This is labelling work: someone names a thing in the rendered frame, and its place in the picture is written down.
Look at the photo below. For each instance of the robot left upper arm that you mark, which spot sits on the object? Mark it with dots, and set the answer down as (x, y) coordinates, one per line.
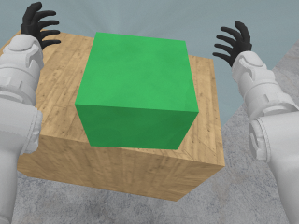
(20, 127)

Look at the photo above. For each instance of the robot left hand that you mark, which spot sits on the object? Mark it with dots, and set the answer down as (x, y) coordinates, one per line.
(31, 24)

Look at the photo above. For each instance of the robot right upper arm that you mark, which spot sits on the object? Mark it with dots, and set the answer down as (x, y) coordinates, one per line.
(274, 139)

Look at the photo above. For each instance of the robot right hand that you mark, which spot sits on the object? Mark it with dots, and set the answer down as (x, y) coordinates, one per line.
(241, 44)

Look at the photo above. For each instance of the left robot forearm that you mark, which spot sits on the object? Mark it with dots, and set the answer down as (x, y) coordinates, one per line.
(20, 66)

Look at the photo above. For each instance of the right robot forearm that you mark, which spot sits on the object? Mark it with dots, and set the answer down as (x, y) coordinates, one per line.
(258, 87)

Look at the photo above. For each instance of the carton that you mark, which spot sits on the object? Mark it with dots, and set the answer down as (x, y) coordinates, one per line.
(137, 92)

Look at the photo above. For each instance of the pedestal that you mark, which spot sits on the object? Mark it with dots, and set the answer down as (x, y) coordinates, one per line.
(64, 153)

